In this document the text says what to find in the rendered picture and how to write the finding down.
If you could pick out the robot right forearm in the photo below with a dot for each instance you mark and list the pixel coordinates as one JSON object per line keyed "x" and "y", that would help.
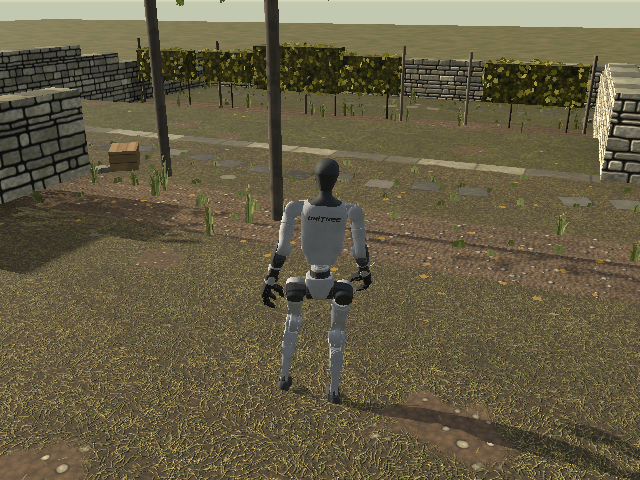
{"x": 363, "y": 264}

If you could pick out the robot left forearm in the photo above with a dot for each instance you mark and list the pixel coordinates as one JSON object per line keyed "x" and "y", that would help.
{"x": 275, "y": 267}

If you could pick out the robot head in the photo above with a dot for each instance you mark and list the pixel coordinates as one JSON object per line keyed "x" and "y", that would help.
{"x": 326, "y": 173}

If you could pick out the robot left thigh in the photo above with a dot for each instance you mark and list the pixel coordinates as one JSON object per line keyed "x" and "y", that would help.
{"x": 295, "y": 293}

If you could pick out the left robot hand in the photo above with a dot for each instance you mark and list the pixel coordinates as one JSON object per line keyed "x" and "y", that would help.
{"x": 266, "y": 293}

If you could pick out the robot right upper arm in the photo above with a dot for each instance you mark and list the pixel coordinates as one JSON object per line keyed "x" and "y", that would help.
{"x": 355, "y": 214}

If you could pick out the right robot hand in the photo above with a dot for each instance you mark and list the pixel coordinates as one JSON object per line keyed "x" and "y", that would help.
{"x": 357, "y": 277}

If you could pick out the robot left upper arm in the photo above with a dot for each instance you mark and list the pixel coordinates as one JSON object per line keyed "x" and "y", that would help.
{"x": 291, "y": 210}

